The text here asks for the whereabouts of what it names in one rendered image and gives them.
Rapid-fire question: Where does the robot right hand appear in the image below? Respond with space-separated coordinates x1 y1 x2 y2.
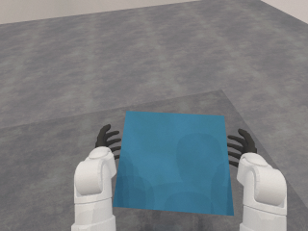
227 128 257 167

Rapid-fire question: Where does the carton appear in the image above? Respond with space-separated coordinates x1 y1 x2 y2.
113 111 234 216

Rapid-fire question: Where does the robot left hand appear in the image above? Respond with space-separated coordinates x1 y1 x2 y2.
95 124 121 160

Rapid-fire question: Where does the robot right forearm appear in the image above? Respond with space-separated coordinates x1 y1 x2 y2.
237 152 287 231

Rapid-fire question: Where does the robot left forearm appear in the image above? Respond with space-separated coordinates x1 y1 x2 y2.
71 146 116 231

